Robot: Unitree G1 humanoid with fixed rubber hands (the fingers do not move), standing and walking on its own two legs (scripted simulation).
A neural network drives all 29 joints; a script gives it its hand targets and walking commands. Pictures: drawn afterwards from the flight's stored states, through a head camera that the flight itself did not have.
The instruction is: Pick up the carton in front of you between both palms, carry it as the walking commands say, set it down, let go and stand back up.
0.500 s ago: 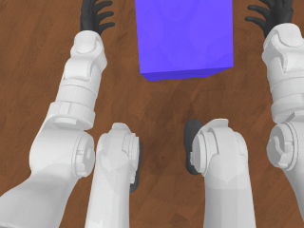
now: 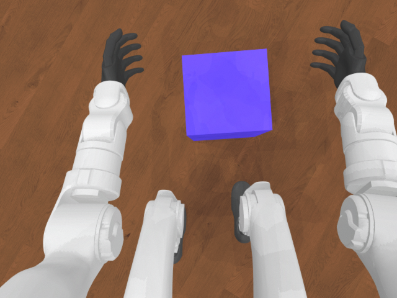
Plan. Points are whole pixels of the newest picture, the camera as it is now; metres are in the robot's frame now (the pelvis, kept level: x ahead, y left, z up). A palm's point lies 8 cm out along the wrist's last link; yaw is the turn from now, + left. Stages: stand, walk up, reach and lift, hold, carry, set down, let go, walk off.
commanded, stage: set down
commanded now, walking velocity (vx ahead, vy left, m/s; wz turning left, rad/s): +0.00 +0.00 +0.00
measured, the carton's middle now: (223, 102) +0.51 -0.07 -0.41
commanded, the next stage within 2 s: let go in 0.28 s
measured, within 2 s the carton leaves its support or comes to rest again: neither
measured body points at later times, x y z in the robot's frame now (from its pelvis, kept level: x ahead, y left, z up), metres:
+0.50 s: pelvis +0.03 -0.01 +0.13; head +0.30 -0.04 +0.49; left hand +0.48 +0.15 +0.01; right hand +0.46 -0.27 +0.01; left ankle +0.06 +0.13 -0.50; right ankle +0.12 -0.11 -0.50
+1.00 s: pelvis +0.10 +0.00 +0.23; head +0.20 -0.01 +0.67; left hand +0.33 +0.21 +0.14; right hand +0.30 -0.25 +0.14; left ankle +0.06 +0.13 -0.50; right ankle +0.12 -0.11 -0.50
